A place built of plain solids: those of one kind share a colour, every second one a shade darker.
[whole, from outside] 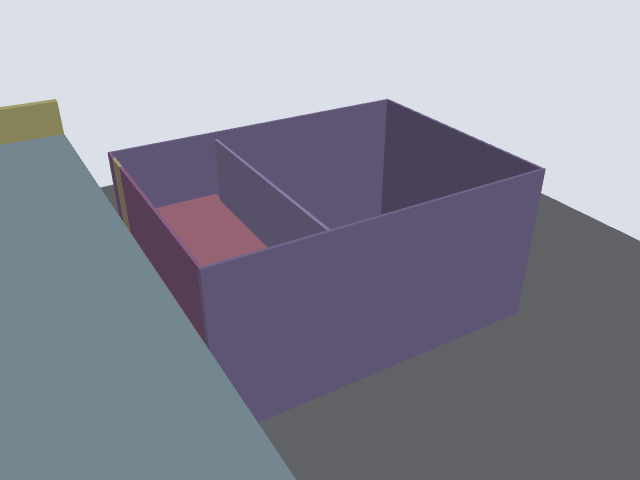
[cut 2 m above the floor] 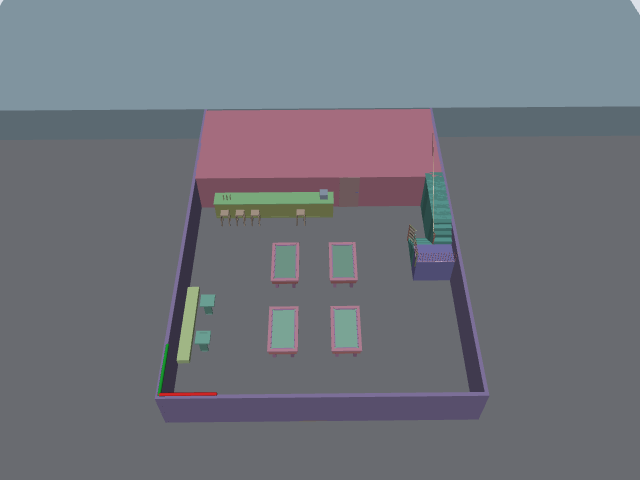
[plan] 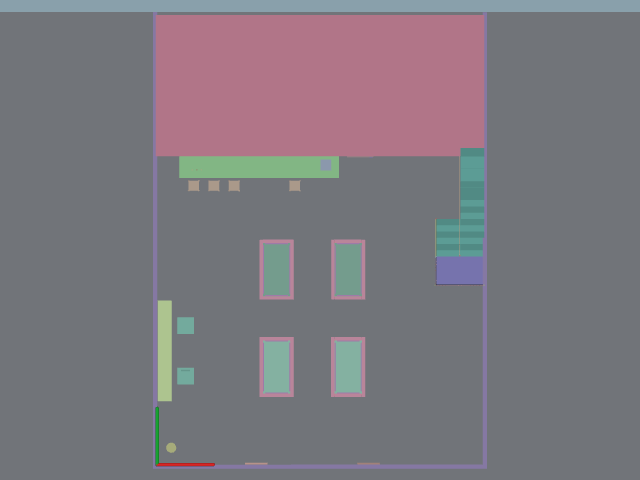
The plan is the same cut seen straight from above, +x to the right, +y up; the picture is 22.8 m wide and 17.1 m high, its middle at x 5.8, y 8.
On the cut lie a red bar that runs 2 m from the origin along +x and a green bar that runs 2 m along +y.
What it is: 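A billiard hall in the deep basement of an old town building, fitted out in the 1970s to 2010s; 11.6 x 16.0 m; the club room underground, without windows of its own, under a ceiling 2.99 m high; over the flight a stairwell up to the entrance level's ceiling, 7.93 m over the hall's floor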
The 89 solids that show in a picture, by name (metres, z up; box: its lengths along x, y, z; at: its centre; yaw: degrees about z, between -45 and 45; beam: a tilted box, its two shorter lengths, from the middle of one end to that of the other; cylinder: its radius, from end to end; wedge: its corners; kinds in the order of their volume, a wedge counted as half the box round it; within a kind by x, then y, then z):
{
 "street_ground_1": {"box": [39.8, 12.65, 4.61], "at": [5.8, 22.45, 2.25]},
 "upper_1": {"box": [11.7, 5.04, 4.61], "at": [5.8, 13.5, 2.25]},
 "wall_1": {"box": [0.15, 16.27, 7.98], "at": [-0.07, 7.99, 3.94]},
 "wall_2": {"box": [5.23, 0.15, 7.98], "at": [2.46, -0.07, 3.94]},
 "wall_3": {"box": [1.5, 0.15, 7.98], "at": [5.53, -0.07, 3.94]},
 "wall_4": {"box": [5.77, 0.15, 7.98], "at": [8.87, -0.07, 3.94]},
 "wall_5": {"box": [0.15, 16.27, 7.98], "at": [11.68, 7.99, 3.94]},
 "stair_step_1": {"box": [0.86, 0.52, 1.19], "at": [10.38, 7.37, 0.55]},
 "stair_step_2": {"box": [0.86, 0.45, 1.0], "at": [10.38, 7.63, 0.45]},
 "stair_step_3": {"box": [0.86, 0.45, 0.81], "at": [10.38, 7.86, 0.35]},
 "stair_step_4": {"box": [0.86, 0.45, 0.62], "at": [10.38, 8.08, 0.26]},
 "stair_step_5": {"box": [0.86, 0.45, 0.43], "at": [10.38, 8.3, 0.17]},
 "stair_step_6": {"box": [0.86, 0.45, 0.24], "at": [10.38, 8.53, 0.07]},
 "stair_step_7": {"box": [0.85, 0.45, 1.57], "at": [11.22, 7.63, 0.73]},
 "stair_step_8": {"box": [0.85, 0.45, 1.76], "at": [11.22, 7.86, 0.83]},
 "stair_step_9": {"box": [0.85, 0.45, 1.95], "at": [11.22, 8.08, 0.93]},
 "stair_step_10": {"box": [0.85, 0.45, 2.14], "at": [11.22, 8.3, 1.02]},
 "stair_step_11": {"box": [0.85, 0.45, 2.33], "at": [11.22, 8.53, 1.11]},
 "stair_step_12": {"box": [0.85, 0.45, 2.52], "at": [11.22, 8.75, 1.21]},
 "stair_step_13": {"box": [0.85, 0.45, 2.71], "at": [11.22, 8.97, 1.3]},
 "stair_step_14": {"box": [0.85, 0.45, 2.9], "at": [11.22, 9.2, 1.4]},
 "stair_step_15": {"box": [0.85, 0.45, 3.09], "at": [11.22, 9.42, 1.5]},
 "stair_step_16": {"box": [0.85, 0.45, 3.28], "at": [11.22, 9.64, 1.59]},
 "stair_step_17": {"box": [0.85, 0.45, 3.47], "at": [11.22, 9.87, 1.69]},
 "stair_step_18": {"box": [0.85, 0.45, 3.66], "at": [11.22, 10.09, 1.78]},
 "stair_step_19": {"box": [0.85, 0.45, 3.85], "at": [11.22, 10.31, 1.88]},
 "stair_step_20": {"box": [0.85, 0.45, 4.04], "at": [11.22, 10.53, 1.97]},
 "stair_step_21": {"box": [0.85, 0.45, 4.23], "at": [11.22, 10.76, 2.06]},
 "stair_step_22": {"box": [0.85, 0.52, 4.42], "at": [11.22, 11.02, 2.16]},
 "street_hedge_1": {"box": [0.6, 12.65, 2.2], "at": [25.4, 22.45, 5.66]},
 "entrance_wall_1": {"box": [10.75, 0.15, 3.42], "at": [5.38, 11.05, 6.22]},
 "window_wall_1": {"box": [9.7, 0.15, 3.37], "at": [4.85, 16.05, 6.25]},
 "window_wall_2": {"box": [0.7, 0.15, 3.37], "at": [11.25, 16.05, 6.25]},
 "counter_1": {"box": [5.66, 0.7, 1.05], "at": [3.63, 10.62, 0.47]},
 "stair_landing_1": {"box": [1.7, 1.0, 1.38], "at": [10.8, 6.91, 0.64]},
 "table_frame_1": {"box": [1.12, 2.04, 0.23], "at": [4.25, 3.48, 0.61]},
 "table_frame_2": {"box": [1.12, 2.04, 0.23], "at": [4.25, 6.95, 0.61]},
 "table_frame_3": {"box": [1.12, 2.04, 0.23], "at": [6.8, 3.48, 0.61]},
 "table_frame_4": {"box": [1.12, 2.04, 0.23], "at": [6.8, 6.95, 0.61]},
 "street_door_wall_1": {"box": [1.2, 0.15, 3.37], "at": [10.3, 16.05, 6.25]},
 "bench_upholstered_1": {"box": [0.5, 3.6, 0.25], "at": [0.27, 4.05, 0.33]},
 "table_bed_1": {"box": [0.99, 1.91, 0.045], "at": [4.25, 3.48, 0.75]},
 "table_bed_2": {"box": [0.99, 1.91, 0.045], "at": [4.25, 6.95, 0.75]},
 "table_bed_3": {"box": [0.99, 1.91, 0.045], "at": [6.8, 3.48, 0.75]},
 "table_bed_4": {"box": [0.99, 1.91, 0.045], "at": [6.8, 6.95, 0.75]},
 "table_rail_1": {"box": [0.12, 2.14, 0.09], "at": [3.71, 3.48, 0.77]},
 "table_rail_2": {"box": [0.12, 2.14, 0.09], "at": [3.71, 6.95, 0.77]},
 "table_rail_3": {"box": [0.97, 0.12, 0.09], "at": [4.25, 2.47, 0.77]},
 "table_rail_4": {"box": [0.97, 0.12, 0.09], "at": [4.25, 4.48, 0.77]},
 "table_rail_5": {"box": [0.97, 0.12, 0.09], "at": [4.25, 5.94, 0.77]},
 "table_rail_6": {"box": [0.97, 0.12, 0.09], "at": [4.25, 7.95, 0.77]},
 "table_rail_7": {"box": [0.12, 2.14, 0.09], "at": [4.8, 3.48, 0.77]},
 "table_rail_8": {"box": [0.12, 2.14, 0.09], "at": [4.8, 6.95, 0.77]},
 "table_rail_9": {"box": [0.12, 2.14, 0.09], "at": [6.26, 3.48, 0.77]},
 "table_rail_10": {"box": [0.12, 2.14, 0.09], "at": [6.26, 6.95, 0.77]},
 "table_rail_11": {"box": [0.97, 0.12, 0.09], "at": [6.8, 2.47, 0.77]},
 "table_rail_12": {"box": [0.97, 0.12, 0.09], "at": [6.8, 4.48, 0.77]},
 "table_rail_13": {"box": [0.97, 0.12, 0.09], "at": [6.8, 5.94, 0.77]},
 "table_rail_14": {"box": [0.97, 0.12, 0.09], "at": [6.8, 7.95, 0.77]},
 "table_rail_15": {"box": [0.12, 2.14, 0.09], "at": [7.35, 3.48, 0.77]},
 "table_rail_16": {"box": [0.12, 2.14, 0.09], "at": [7.35, 6.95, 0.77]},
 "counter_top_1": {"box": [5.7, 0.78, 0.04], "at": [3.63, 10.6, 1.02]},
 "cue_rack_1": {"box": [0.8, 0.07, 1.49], "at": [3.53, 0.04, 1.0]},
 "cue_rack_2": {"box": [0.8, 0.07, 1.49], "at": [7.53, 0.04, 1.0]},
 "back_foot_1": {"box": [9.7, 0.15, 0.07], "at": [4.85, 16.05, 4.59]},
 "meeting_table_1": {"box": [0.32, 0.06, 0.77], "at": [1.01, 2.95, 0.34]},
 "meeting_table_2": {"box": [0.6, 0.6, 0.07], "at": [1.01, 3.15, 0.68]},
 "meeting_table_3": {"box": [0.32, 0.06, 0.77], "at": [1.01, 4.75, 0.34]},
 "meeting_table_4": {"box": [0.6, 0.6, 0.07], "at": [1.01, 4.95, 0.68]},
 "service_door_1": {"box": [0.95, 0.03, 2.1], "at": [7.24, 10.96, 1.0]},
 "till_1": {"box": [0.38, 0.4, 0.3], "at": [6.01, 10.67, 1.19]},
 "plant_pot_1": {"cylinder": 0.18, "from": [0.5, 0.6, 0.0], "to": [0.5, 0.6, 0.38]},
 "bar_stool_1": {"box": [0.38, 0.36, 0.06], "at": [1.3, 9.93, 0.73]},
 "bar_stool_2": {"box": [0.38, 0.36, 0.06], "at": [2.02, 9.93, 0.73]},
 "bar_stool_3": {"box": [0.38, 0.36, 0.06], "at": [2.74, 9.93, 0.73]},
 "bar_stool_4": {"box": [0.38, 0.36, 0.06], "at": [4.9, 9.93, 0.73]},
 "back_corner_1": {"box": [0.04, 0.17, 3.22], "at": [0.0, 16.05, 6.17]},
 "table_nose_1": {"box": [0.04, 1.73, 0.034], "at": [3.79, 3.48, 0.79]},
 "table_nose_2": {"box": [0.04, 1.73, 0.034], "at": [3.79, 6.95, 0.79]},
 "table_nose_3": {"box": [0.81, 0.04, 0.034], "at": [4.25, 2.55, 0.79]},
 "table_nose_4": {"box": [0.04, 1.73, 0.034], "at": [4.72, 3.48, 0.79]},
 "table_nose_5": {"box": [0.04, 1.73, 0.034], "at": [4.72, 6.95, 0.79]},
 "table_nose_6": {"box": [0.04, 1.73, 0.034], "at": [6.34, 3.48, 0.79]},
 "table_nose_7": {"box": [0.04, 1.73, 0.034], "at": [6.34, 6.95, 0.79]},
 "table_nose_8": {"box": [0.04, 1.73, 0.034], "at": [7.27, 3.48, 0.79]},
 "table_nose_9": {"box": [0.04, 1.73, 0.034], "at": [7.27, 6.95, 0.79]},
 "counter_kick_1": {"box": [5.66, 0.012, 0.15], "at": [3.63, 10.26, 0.03]},
 "stair_guard_rail_1": {"cylinder": 0.022, "from": [9.93, 8.75, 1.12], "to": [9.93, 7.41, 2.26]},
 "stair_guard_low_1": {"cylinder": 0.012, "from": [10.78, 7.44, 1.63], "to": [10.78, 10.98, 4.64]}
}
